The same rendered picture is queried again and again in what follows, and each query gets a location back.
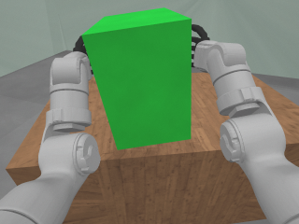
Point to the robot right forearm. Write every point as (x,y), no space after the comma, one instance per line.
(231,77)

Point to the robot right hand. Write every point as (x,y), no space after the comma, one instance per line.
(199,30)

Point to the pedestal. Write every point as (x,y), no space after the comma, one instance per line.
(181,182)

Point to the robot left upper arm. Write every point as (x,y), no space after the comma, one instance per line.
(65,162)

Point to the robot right upper arm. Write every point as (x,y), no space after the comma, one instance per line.
(256,142)

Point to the carton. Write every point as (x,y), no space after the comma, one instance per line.
(142,65)

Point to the robot left hand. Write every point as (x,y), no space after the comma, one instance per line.
(79,46)

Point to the robot left forearm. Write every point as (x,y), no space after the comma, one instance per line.
(69,96)

